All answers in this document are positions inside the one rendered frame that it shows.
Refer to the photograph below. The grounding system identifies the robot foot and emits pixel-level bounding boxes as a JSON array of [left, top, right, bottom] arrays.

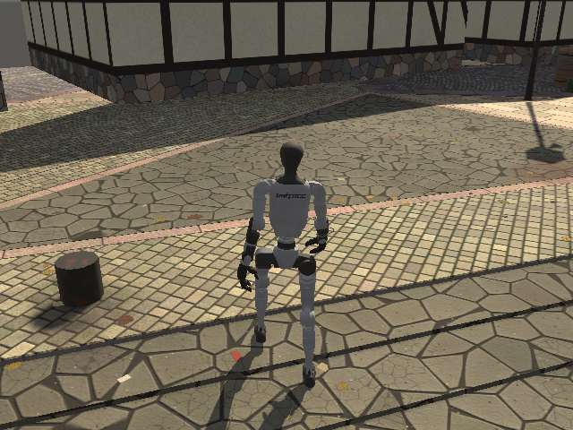
[[254, 323, 266, 343], [303, 363, 316, 388]]

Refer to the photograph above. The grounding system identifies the robot left foot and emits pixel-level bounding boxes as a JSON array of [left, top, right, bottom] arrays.
[[254, 323, 266, 343]]

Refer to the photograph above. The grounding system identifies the right robot hand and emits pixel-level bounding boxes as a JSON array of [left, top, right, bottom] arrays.
[[305, 237, 326, 254]]

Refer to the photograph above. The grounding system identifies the robot right foot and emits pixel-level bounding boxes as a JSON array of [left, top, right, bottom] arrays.
[[303, 363, 316, 388]]

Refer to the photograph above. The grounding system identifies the robot left forearm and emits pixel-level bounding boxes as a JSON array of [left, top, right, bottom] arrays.
[[240, 217, 260, 266]]

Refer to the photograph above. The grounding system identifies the left robot hand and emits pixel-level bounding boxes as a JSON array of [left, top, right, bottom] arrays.
[[237, 263, 259, 292]]

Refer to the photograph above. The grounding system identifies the robot right forearm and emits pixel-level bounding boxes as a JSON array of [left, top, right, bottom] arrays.
[[316, 217, 329, 244]]

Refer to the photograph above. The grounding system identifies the robot right upper arm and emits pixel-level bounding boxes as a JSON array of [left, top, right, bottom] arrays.
[[308, 181, 328, 230]]

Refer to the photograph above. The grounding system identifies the robot left upper arm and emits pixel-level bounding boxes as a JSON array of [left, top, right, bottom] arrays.
[[252, 179, 272, 231]]

